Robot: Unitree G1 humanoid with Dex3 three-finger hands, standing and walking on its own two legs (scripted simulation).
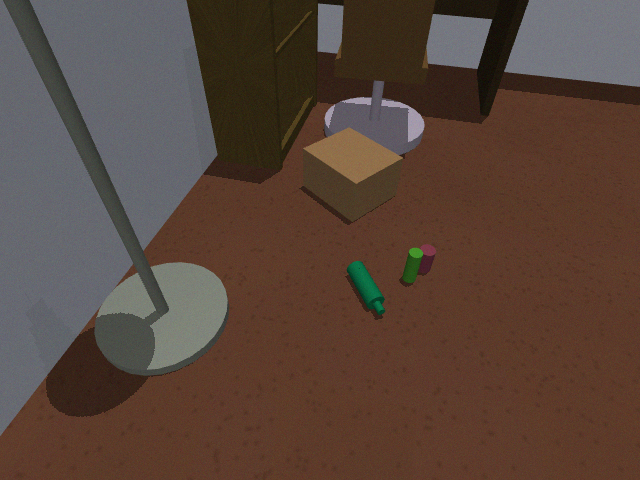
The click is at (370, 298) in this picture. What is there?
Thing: lying bottle
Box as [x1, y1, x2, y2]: [347, 261, 384, 314]
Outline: 351,263 347,267 347,271 366,305 369,308 374,308 378,314 382,313 384,309 381,304 384,299 373,280 360,261 355,261
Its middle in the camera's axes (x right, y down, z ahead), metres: +0.18 +0.19 +1.53
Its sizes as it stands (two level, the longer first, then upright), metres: 0.235 0.073 0.073
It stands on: the floor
